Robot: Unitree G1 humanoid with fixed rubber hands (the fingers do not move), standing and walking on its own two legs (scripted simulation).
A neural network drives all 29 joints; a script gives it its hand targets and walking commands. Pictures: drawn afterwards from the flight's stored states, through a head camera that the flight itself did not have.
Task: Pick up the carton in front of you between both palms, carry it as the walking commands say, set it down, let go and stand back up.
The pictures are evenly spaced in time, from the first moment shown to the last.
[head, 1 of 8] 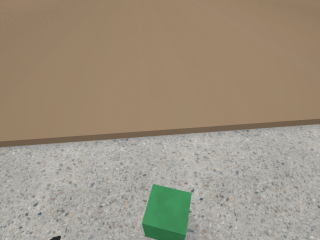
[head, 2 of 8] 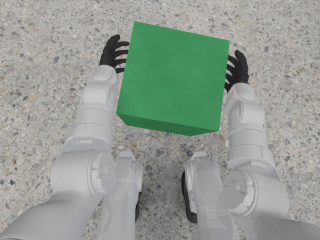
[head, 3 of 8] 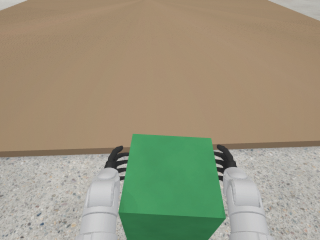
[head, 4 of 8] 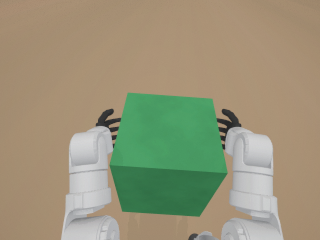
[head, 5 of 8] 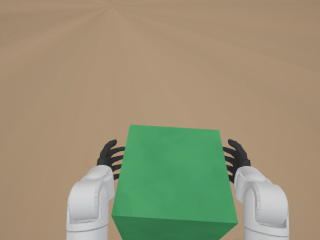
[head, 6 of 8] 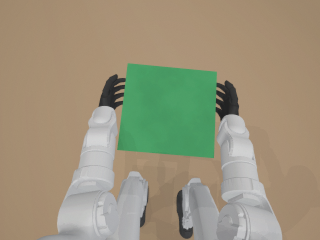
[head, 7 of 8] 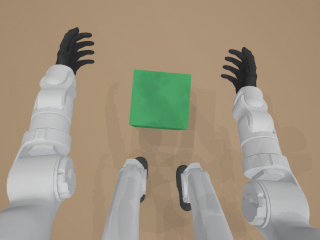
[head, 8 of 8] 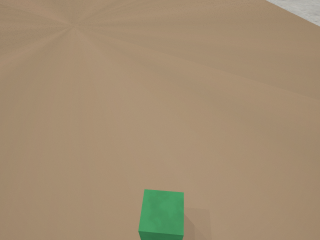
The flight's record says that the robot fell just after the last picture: no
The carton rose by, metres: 0.83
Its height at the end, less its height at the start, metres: +0.07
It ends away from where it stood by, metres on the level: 4.14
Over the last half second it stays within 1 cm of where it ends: yes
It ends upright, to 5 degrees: yes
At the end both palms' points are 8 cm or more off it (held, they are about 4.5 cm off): yes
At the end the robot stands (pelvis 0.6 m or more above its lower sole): yes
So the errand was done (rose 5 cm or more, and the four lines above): yes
